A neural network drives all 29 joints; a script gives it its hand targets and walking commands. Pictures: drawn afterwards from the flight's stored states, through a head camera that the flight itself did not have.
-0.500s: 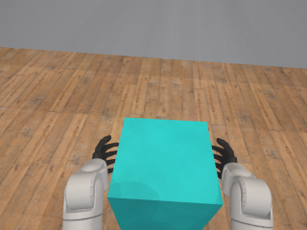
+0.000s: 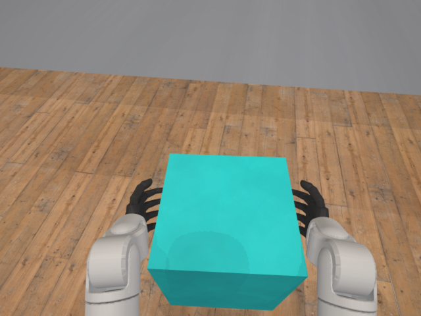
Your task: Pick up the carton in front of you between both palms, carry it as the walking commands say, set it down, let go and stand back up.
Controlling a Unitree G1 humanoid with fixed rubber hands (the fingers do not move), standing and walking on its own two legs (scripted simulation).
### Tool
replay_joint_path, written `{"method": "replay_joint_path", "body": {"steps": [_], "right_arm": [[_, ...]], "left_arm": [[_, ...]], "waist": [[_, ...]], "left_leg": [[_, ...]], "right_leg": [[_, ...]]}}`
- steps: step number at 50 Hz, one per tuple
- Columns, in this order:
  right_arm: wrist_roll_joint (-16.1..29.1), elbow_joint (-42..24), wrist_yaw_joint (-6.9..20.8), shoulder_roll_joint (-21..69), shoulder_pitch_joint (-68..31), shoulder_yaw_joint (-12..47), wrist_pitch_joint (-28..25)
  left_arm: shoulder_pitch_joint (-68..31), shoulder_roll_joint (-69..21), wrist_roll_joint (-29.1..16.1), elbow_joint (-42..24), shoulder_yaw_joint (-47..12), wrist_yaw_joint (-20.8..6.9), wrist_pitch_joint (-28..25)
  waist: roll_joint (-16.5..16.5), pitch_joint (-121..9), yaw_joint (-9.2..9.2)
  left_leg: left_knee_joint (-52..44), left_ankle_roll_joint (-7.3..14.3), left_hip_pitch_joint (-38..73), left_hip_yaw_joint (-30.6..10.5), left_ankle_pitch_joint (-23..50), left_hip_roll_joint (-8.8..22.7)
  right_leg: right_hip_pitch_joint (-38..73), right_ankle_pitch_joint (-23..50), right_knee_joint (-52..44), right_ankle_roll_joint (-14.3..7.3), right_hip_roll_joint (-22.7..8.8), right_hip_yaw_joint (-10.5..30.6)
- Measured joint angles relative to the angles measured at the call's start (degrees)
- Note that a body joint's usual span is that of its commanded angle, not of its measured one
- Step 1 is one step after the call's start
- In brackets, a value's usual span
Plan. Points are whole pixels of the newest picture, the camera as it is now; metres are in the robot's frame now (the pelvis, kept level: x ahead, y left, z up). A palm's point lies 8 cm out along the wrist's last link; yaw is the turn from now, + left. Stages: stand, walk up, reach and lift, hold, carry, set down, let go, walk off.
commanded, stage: carry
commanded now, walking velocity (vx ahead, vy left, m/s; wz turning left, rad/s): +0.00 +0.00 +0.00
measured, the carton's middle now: (223, 236) +0.28 +0.00 -0.01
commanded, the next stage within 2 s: none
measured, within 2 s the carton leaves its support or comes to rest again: neither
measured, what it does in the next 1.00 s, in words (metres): steps on the spot: left foot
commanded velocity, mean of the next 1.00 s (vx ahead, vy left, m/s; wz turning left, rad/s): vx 0.00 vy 0.00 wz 0.00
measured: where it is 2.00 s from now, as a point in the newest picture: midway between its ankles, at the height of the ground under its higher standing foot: outside the picture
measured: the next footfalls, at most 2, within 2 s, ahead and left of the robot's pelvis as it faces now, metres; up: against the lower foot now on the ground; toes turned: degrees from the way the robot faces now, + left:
left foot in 0.06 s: +0.14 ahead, +0.13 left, +0.00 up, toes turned -18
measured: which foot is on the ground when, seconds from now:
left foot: up 0.00-0.04, down 0.06-1.00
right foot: down 0.00-1.00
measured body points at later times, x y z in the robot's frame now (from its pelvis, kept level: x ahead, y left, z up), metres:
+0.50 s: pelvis +0.12 +0.02 -0.01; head +0.11 +0.02 +0.44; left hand +0.41 +0.16 +0.06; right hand +0.40 -0.14 +0.06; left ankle +0.10 +0.12 -0.74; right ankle +0.02 -0.09 -0.74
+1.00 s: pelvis +0.08 +0.02 -0.01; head +0.06 +0.02 +0.44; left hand +0.39 +0.16 +0.02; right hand +0.38 -0.15 +0.02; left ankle +0.10 +0.13 -0.75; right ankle +0.02 -0.08 -0.75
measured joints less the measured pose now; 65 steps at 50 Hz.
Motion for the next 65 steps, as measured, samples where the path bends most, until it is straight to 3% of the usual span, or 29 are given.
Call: {"method": "replay_joint_path", "body": {"steps": [3, 4, 6, 9, 19, 35, 44, 50, 54, 65], "right_arm": [[0.09, -1.71, -0.06, -0.05, 0.36, 0.26, 0.16], [0.13, -1.84, -0.09, -0.06, 0.53, 0.36, 0.20], [0.10, -0.91, -0.11, -0.07, 0.65, 0.60, 0.45], [-0.05, 1.83, 0.15, 0.01, -0.09, 0.18, 1.17], [-0.59, 6.26, 0.55, 0.07, -0.60, -0.77, 0.61], [-2.72, 13.25, 1.82, -0.24, 1.61, 0.03, -9.41], [-5.18, 23.20, 3.23, -0.15, 0.89, -1.24, -18.03], [-7.73, 32.48, 4.12, 0.55, -3.17, -4.79, -25.12], [-8.59, 35.39, 4.42, 1.01, -5.14, -6.78, -28.53], [-7.43, 31.88, 4.02, 0.70, -3.82, -5.21, -26.73]], "left_arm": [[0.32, 0.04, -0.11, -1.42, -0.40, -0.07, -0.06], [0.33, 0.07, -0.04, -1.51, -0.40, -0.15, 0.07], [0.31, 0.09, 0.18, -1.19, -0.10, -0.21, 0.95], [0.04, 0.07, 0.95, 0.33, 0.27, -0.23, 2.35], [-0.93, -0.05, 1.69, 4.66, 0.84, -0.27, 2.35], [1.41, 0.24, 3.67, 12.37, -0.28, -1.85, -8.43], [0.73, 0.15, 6.18, 22.19, 0.79, -3.21, -16.95], [-3.38, -0.50, 8.66, 31.53, 4.14, -4.08, -24.00], [-5.39, -0.95, 9.46, 34.50, 6.05, -4.35, -27.41], [-4.03, -0.65, 8.32, 30.85, 4.51, -3.88, -25.51]], "waist": [[0.73, -0.90, -0.39], [0.44, -1.62, -0.48], [-1.63, -3.45, -0.49], [-3.10, -6.54, -0.46], [-2.47, -8.31, -0.56], [-1.89, -7.71, -0.88], [-1.97, -7.22, -0.76], [-1.94, -6.63, -0.69], [-1.89, -6.14, -0.71], [-1.89, -6.04, -0.69]], "left_leg": [[-10.45, -0.20, 2.76, 1.94, 13.33, 1.06], [-10.93, 1.02, 3.84, 2.51, 13.94, 1.17], [-9.18, 2.33, 5.03, 3.36, 10.49, 0.35], [-7.90, 2.45, 6.30, 4.17, 6.57, -0.17], [-5.06, 2.34, 6.81, 4.57, 3.31, -0.41], [-3.94, 1.89, 6.65, 3.73, 1.63, -0.07], [-3.01, 2.03, 6.20, 3.80, 2.23, 0.31], [-4.29, 2.18, 6.05, 3.84, 4.22, 0.40], [-5.00, 2.27, 5.61, 3.80, 5.42, 0.45], [-5.26, 2.25, 4.72, 3.68, 6.72, 0.69]], "right_leg": [[2.15, -3.81, 2.82, 1.10, 0.60, 0.04], [2.53, -5.58, 4.53, 1.52, 0.48, 0.23], [3.68, -6.67, 5.97, 2.47, -0.71, 0.94], [4.98, -10.03, 6.63, 3.35, -1.44, 1.80], [5.24, -11.62, 9.02, 5.52, -2.23, 3.36], [5.69, -13.23, 8.86, 4.89, -1.92, 3.28], [5.22, -13.35, 9.89, 4.11, -1.82, 3.22], [4.70, -11.80, 9.38, 3.79, -1.65, 3.17], [4.06, -10.88, 9.14, 3.60, -1.54, 3.10], [2.88, -10.07, 9.63, 3.24, -1.39, 2.98]]}}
